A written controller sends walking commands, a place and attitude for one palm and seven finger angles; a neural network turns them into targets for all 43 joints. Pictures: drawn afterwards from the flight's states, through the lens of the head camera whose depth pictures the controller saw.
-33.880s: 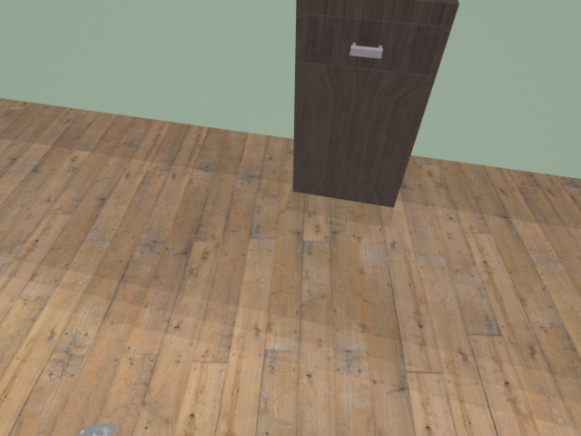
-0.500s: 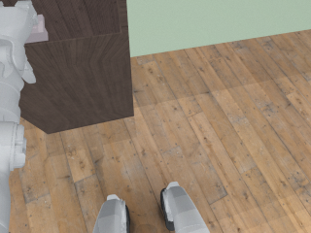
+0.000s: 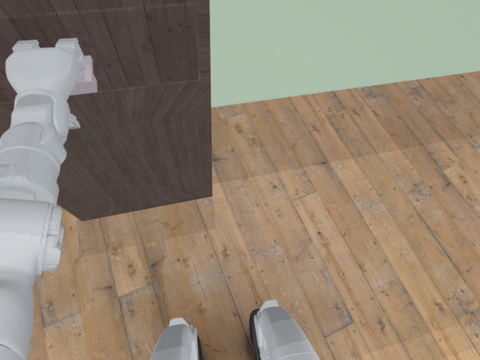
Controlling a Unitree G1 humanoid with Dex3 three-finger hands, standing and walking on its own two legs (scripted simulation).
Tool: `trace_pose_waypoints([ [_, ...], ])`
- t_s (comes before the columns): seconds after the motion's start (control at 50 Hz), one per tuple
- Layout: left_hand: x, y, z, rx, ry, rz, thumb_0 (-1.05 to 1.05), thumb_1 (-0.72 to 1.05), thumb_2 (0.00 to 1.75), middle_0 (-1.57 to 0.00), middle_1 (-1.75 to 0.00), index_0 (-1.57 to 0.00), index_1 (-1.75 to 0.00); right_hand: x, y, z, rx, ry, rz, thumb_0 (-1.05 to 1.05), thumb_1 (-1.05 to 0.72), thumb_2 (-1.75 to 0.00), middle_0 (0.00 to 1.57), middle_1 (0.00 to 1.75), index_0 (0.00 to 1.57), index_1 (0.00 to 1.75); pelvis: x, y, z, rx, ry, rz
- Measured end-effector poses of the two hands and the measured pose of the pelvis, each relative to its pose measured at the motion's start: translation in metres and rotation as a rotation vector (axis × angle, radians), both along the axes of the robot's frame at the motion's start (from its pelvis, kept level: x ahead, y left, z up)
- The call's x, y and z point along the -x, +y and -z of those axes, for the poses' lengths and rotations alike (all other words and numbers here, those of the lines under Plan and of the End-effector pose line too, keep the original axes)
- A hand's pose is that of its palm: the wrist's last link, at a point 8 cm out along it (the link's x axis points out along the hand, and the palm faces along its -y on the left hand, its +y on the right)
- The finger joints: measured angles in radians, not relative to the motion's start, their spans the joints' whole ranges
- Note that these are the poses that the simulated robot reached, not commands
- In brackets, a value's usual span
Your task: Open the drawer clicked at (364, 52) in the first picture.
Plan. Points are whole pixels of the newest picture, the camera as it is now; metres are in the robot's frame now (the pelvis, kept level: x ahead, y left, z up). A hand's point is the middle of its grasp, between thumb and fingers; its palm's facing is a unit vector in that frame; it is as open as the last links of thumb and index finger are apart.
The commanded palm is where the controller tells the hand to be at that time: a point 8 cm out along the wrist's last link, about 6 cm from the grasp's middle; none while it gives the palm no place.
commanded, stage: close the thumb around the handle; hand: left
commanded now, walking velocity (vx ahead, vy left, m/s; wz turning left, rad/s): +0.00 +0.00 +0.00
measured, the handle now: (59, 74) +0.59 +0.24 +0.05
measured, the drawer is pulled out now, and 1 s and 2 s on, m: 0.00 0.01 0.01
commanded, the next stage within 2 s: pull the drawer open in 0.38 s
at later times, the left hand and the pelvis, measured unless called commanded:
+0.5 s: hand (66, 104) +0.55 +0.23 +0.03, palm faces -0.05 +0.00 -1.00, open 5.9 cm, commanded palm +0.54 +0.22 +0.09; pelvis +0.01 +0.00 +0.00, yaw +0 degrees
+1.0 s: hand (66, 108) +0.54 +0.23 +0.03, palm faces -0.05 -0.01 -1.00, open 5.7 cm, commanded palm +0.53 +0.23 +0.09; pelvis +0.06 +0.01 +0.03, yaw -1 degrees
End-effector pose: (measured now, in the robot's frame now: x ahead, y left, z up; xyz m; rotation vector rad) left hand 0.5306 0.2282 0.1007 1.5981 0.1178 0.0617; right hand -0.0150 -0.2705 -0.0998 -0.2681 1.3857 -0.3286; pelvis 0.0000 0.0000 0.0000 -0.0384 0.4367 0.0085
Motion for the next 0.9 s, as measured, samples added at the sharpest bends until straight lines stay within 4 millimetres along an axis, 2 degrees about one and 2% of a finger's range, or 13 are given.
trace_pose_waypoints([
  [0.18, 0.000, -0.001, 0.001, 0.000, -0.029, -0.011, 0.00, 0.42, 0.69, -0.37, -1.30, -0.39, -1.29, 0.002, 0.002, -0.001, -0.014, 0.030, 0.010, 0.00, -0.90, -0.90, 0.20, 0.30, 0.21, 0.30, -0.003, 0.001, -0.002, 0.001, -0.002, 0.002],
  [0.32, 0.001, -0.001, 0.011, 0.011, 0.033, -0.026, 0.00, 0.61, 0.79, -0.39, -1.33, -0.34, -1.31, 0.003, 0.006, -0.003, -0.014, 0.023, 0.019, 0.00, -0.90, -0.90, 0.20, 0.30, 0.21, 0.30, -0.004, 0.002, -0.004, 0.000, -0.003, 0.003],
  [0.42, 0.001, 0.001, 0.016, 0.021, 0.029, -0.010, 0.00, 0.68, 0.84, -0.40, -1.35, -0.35, -1.32, 0.006, 0.007, -0.002, -0.013, 0.032, 0.022, 0.00, -0.90, -0.90, 0.21, 0.30, 0.21, 0.30, -0.006, 0.002, -0.003, 0.001, 0.003, 0.005],
  [0.62, 0.001, 0.001, 0.016, 0.022, 0.006, -0.013, 0.00, 0.69, 0.85, -0.42, -1.35, -0.40, -1.34, 0.002, 0.010, -0.004, -0.037, 0.058, 0.033, 0.00, -0.90, -0.90, 0.20, 0.30, 0.21, 0.30, -0.017, 0.004, -0.008, 0.004, -0.002, 0.011],
  [0.76, 0.001, 0.001, 0.016, 0.027, 0.022, -0.016, 0.00, 0.70, 0.82, -0.40, -1.35, -0.41, -1.34, -0.017, 0.012, -0.009, -0.054, 0.049, 0.039, 0.00, -0.90, -0.90, 0.20, 0.30, 0.21, 0.30, -0.033, 0.005, -0.018, 0.002, -0.020, 0.023],
  [0.9, 0.005, 0.002, 0.016, 0.043, 0.018, 0.000, 0.01, 0.71, 0.79, -0.37, -1.35, -0.40, -1.34, -0.050, 0.012, -0.012, -0.067, 0.013, 0.037, 0.00, -0.90, -0.90, 0.20, 0.30, 0.20, 0.30, -0.053, 0.007, -0.025, 0.000, -0.036, 0.035],
])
